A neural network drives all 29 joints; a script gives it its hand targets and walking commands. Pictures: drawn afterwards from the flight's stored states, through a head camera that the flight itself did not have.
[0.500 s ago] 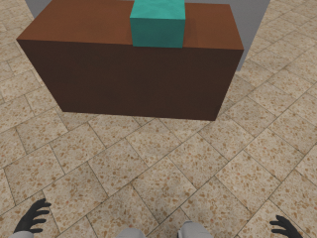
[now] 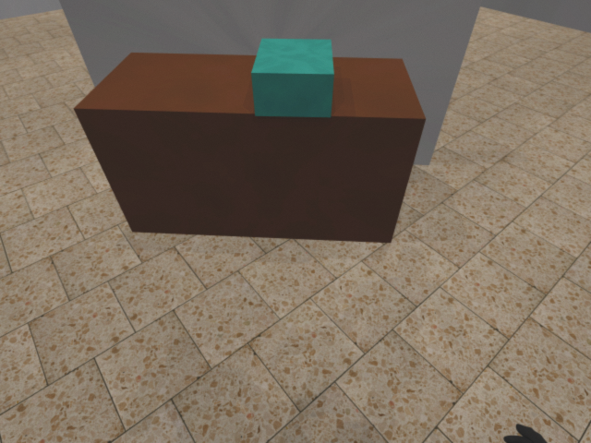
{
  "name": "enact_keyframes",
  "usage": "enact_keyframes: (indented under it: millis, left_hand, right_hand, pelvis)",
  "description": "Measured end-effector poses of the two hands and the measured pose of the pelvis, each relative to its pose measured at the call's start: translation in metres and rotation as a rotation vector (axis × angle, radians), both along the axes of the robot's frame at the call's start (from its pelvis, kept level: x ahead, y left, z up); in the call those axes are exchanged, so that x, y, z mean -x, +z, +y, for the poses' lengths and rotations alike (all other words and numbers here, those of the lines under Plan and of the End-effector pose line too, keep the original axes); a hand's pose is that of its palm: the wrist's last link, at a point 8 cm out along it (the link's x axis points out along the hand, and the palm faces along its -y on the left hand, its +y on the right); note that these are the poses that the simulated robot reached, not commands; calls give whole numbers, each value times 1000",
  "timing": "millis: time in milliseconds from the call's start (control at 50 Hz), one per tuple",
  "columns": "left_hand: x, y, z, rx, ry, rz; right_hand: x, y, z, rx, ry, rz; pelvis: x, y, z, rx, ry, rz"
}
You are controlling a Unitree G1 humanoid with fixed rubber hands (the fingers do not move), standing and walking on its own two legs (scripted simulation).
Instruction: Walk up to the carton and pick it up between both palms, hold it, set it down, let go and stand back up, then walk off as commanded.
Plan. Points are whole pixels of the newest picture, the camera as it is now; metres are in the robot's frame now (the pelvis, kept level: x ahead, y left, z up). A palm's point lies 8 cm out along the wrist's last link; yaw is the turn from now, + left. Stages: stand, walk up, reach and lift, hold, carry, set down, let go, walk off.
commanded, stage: walk off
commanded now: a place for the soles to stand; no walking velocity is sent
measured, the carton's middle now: (294, 76) +1.29 +0.01 -0.06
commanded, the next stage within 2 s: stand in 1.86 s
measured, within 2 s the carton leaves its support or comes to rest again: neither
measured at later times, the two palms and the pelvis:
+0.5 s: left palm out of the picture +0.05 +0.34 -0.10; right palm out of the picture -0.01 -0.31 -0.10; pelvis -0.05 +0.02 -0.01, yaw -1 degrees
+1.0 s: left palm out of the picture +0.09 +0.30 -0.07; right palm (546, 438) +0.17 -0.34 -0.09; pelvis +0.04 -0.02 +0.00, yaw -1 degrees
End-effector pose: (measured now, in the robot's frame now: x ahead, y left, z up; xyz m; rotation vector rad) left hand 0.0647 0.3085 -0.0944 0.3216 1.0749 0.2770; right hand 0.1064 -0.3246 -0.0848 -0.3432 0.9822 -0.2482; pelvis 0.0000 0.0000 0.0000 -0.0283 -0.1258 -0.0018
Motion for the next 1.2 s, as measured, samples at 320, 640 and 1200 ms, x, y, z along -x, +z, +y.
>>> enact_keyframes:
  millis: [320,640,1200]
  left_hand:
    - [14,17,14,-49,-47,-67]
    - [4,1,17,6,-115,-59]
    - [-105,-4,-7,-26,1,-16]
  right_hand:
    - [69,-10,4,-20,-13,85]
    - [132,3,10,53,-61,180]
    - [-146,-14,13,-30,117,-49]
  pelvis:
    - [42,2,0,-34,-12,-7]
    - [39,0,8,-48,-11,1]
    - [-89,-13,-17,-63,2,34]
